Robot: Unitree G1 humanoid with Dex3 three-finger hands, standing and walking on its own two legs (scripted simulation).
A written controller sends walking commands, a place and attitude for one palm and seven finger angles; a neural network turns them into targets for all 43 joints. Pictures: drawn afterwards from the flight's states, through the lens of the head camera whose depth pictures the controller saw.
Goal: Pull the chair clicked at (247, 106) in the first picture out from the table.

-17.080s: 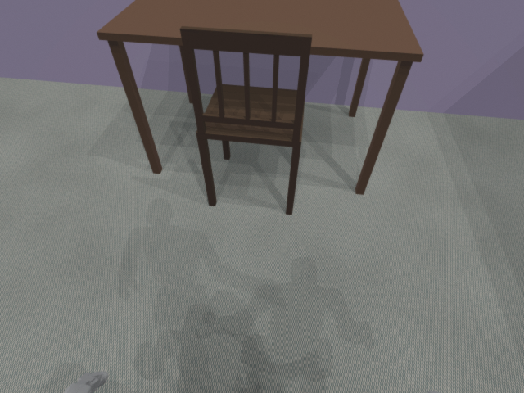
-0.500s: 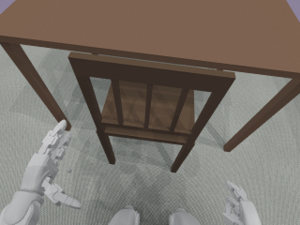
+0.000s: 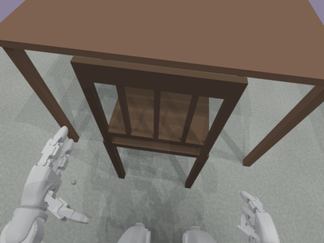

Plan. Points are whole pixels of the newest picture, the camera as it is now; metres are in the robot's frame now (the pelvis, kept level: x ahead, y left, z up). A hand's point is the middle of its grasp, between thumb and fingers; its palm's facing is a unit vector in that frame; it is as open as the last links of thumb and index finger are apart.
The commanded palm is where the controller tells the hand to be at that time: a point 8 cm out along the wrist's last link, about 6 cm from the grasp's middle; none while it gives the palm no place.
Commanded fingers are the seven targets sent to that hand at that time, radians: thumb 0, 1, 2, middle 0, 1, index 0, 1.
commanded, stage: aim the fingers beside a spindle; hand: left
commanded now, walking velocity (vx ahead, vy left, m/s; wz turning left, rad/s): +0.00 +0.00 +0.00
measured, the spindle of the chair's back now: (156, 116) +0.47 +0.04 -0.03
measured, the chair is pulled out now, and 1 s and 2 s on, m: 0.00 0.00 0.00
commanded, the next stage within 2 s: none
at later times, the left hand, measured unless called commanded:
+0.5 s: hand (93, 171) +0.28 +0.18 +0.01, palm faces -0.09 -1.00 -0.04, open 17.0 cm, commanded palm +0.26 +0.24 +0.02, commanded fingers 0.00 -0.50 0.30 -0.06 -0.08 -0.06 -0.08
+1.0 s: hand (108, 163) +0.30 +0.15 -0.01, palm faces -0.11 -0.99 -0.01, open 17.0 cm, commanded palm +0.29 +0.20 +0.00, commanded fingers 0.00 -0.50 0.30 -0.06 -0.08 -0.06 -0.08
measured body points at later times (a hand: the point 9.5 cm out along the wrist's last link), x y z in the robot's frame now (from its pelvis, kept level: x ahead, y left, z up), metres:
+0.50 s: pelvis +0.01 -0.01 -0.01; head +0.11 -0.01 +0.43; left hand +0.27 +0.23 +0.02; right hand +0.16 -0.27 -0.10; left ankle +0.01 +0.07 -0.66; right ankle +0.02 -0.11 -0.66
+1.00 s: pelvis +0.00 +0.00 -0.03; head +0.10 +0.01 +0.41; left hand +0.30 +0.21 +0.00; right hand +0.16 -0.25 -0.12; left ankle +0.01 +0.07 -0.66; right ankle +0.02 -0.11 -0.66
